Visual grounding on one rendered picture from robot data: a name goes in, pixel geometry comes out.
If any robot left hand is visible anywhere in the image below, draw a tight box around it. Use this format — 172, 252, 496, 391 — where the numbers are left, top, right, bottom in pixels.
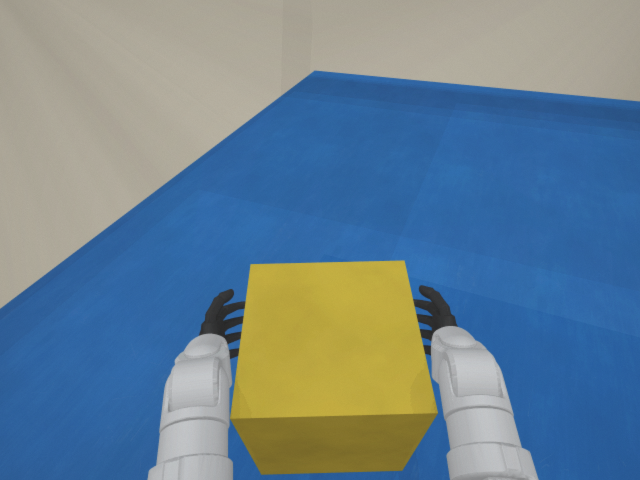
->
199, 289, 246, 359

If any carton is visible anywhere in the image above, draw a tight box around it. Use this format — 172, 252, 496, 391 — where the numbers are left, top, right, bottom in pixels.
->
230, 260, 438, 475

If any left robot forearm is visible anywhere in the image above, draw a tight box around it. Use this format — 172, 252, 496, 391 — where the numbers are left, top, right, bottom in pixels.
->
147, 334, 233, 480

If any right robot forearm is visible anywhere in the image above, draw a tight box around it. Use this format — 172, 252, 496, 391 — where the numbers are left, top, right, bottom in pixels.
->
431, 326, 539, 480

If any robot right hand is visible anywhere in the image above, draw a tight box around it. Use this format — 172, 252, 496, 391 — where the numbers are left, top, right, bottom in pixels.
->
413, 285, 458, 355

